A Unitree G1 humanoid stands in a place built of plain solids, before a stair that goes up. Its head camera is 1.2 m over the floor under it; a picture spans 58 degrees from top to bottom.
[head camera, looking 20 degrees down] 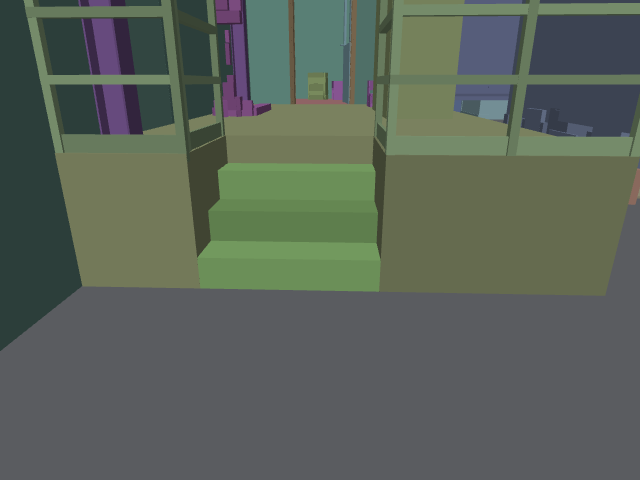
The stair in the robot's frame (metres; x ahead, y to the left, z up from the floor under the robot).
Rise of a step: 0.21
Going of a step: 0.30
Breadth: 1.12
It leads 2 degrees to the right of straight ahead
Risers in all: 4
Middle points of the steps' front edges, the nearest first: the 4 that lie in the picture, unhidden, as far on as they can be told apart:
2.39 0.19 0.21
2.69 0.18 0.41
2.99 0.17 0.62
3.29 0.15 0.83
